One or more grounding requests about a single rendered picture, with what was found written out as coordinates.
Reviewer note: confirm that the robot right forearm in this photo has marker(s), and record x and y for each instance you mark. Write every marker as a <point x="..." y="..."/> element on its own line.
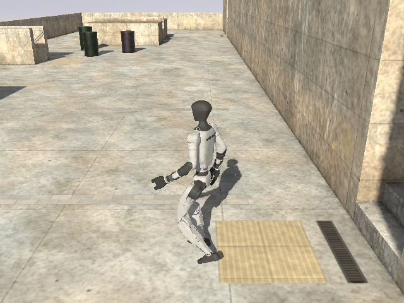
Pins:
<point x="219" y="160"/>

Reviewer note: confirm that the left robot thigh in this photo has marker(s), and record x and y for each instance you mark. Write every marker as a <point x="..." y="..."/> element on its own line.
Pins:
<point x="186" y="200"/>

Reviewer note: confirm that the left robot upper arm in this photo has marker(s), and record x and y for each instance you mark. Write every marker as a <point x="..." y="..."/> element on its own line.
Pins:
<point x="193" y="140"/>

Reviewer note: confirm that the robot torso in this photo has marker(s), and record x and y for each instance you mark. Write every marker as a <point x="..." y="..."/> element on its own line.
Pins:
<point x="205" y="157"/>

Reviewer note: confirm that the right robot upper arm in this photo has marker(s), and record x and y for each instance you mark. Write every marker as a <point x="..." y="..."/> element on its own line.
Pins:
<point x="218" y="139"/>

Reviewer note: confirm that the robot left hand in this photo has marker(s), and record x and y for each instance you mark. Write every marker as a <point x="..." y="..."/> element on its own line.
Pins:
<point x="159" y="181"/>

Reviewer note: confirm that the robot right hand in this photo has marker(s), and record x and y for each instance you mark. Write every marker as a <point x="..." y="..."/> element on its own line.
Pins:
<point x="215" y="173"/>

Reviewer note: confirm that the robot left forearm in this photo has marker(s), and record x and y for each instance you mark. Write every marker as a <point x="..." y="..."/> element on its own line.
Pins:
<point x="184" y="170"/>

